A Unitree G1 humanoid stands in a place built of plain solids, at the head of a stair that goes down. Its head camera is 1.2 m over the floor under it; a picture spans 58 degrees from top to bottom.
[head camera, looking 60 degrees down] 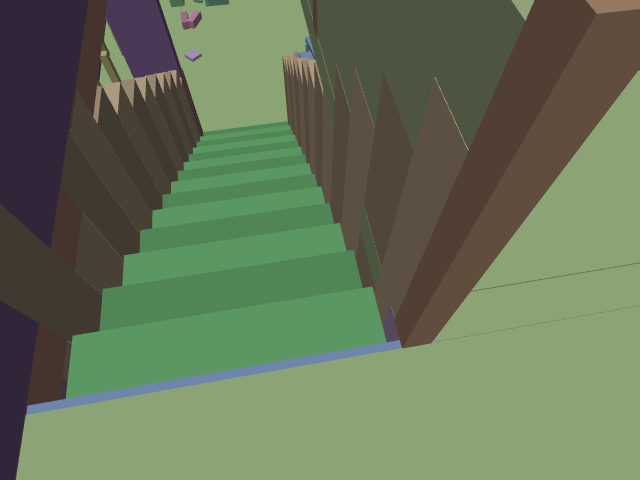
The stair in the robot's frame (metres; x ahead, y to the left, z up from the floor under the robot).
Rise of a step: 0.18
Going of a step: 0.25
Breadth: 1.01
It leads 10 degrees to the left of straight ahead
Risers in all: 15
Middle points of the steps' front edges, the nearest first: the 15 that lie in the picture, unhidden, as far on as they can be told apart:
0.28 0.27 0.00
0.53 0.31 -0.18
0.77 0.36 -0.37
1.02 0.40 -0.55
1.26 0.44 -0.73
1.51 0.49 -0.92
1.76 0.53 -1.10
2.00 0.57 -1.28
2.25 0.62 -1.47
2.50 0.66 -1.65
2.74 0.71 -1.83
2.99 0.75 -2.02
3.23 0.79 -2.20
3.48 0.84 -2.38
3.73 0.88 -2.57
